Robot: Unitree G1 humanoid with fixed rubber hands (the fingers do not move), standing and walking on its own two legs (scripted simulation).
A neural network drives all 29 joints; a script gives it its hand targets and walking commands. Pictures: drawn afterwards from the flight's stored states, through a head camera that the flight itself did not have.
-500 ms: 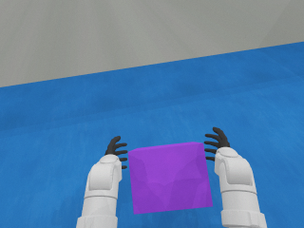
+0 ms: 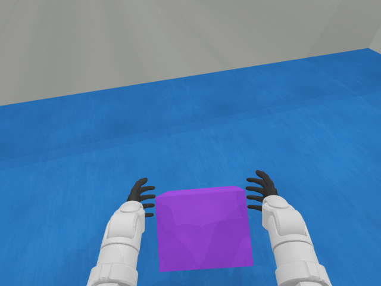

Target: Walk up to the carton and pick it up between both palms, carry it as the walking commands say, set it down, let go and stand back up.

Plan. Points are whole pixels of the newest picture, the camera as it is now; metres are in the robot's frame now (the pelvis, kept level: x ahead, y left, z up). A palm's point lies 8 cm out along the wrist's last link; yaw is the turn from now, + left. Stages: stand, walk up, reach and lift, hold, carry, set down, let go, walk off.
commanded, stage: carry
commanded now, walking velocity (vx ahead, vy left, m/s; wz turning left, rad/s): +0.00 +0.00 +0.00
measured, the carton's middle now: (203, 222) +0.31 +0.00 -0.12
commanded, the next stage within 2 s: none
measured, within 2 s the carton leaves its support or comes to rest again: neither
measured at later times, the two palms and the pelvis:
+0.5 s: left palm (138, 220) +0.25 +0.14 +0.01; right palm (280, 215) +0.26 -0.16 +0.02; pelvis -0.03 -0.01 +0.00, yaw +0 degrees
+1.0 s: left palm (134, 226) +0.24 +0.15 +0.01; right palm (281, 223) +0.24 -0.15 +0.03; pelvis -0.05 -0.01 +0.00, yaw -1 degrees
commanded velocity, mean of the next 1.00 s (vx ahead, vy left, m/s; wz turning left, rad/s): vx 0.00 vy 0.00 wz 0.00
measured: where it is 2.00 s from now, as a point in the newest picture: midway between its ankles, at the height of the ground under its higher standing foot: outside the picture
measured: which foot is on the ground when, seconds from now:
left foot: down 0.00-1.00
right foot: down 0.00-1.00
